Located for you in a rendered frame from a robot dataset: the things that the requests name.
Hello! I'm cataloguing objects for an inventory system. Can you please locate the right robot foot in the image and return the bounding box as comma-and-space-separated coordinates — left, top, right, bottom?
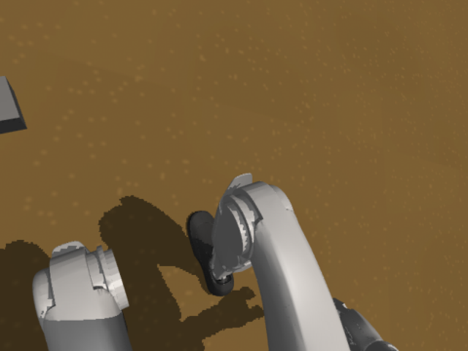
187, 211, 234, 296

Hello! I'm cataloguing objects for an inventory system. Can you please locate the carton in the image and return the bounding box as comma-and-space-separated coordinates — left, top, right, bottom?
0, 76, 27, 134

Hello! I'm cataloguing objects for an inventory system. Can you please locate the right robot hand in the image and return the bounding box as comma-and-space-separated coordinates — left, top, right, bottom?
333, 298, 383, 351

